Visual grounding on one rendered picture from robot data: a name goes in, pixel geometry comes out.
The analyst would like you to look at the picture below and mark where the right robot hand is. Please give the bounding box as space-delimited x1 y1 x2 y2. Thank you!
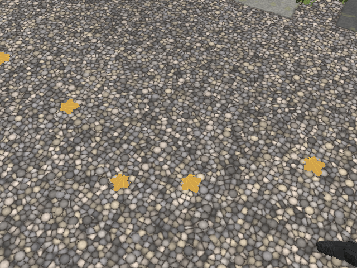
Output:
316 241 357 267

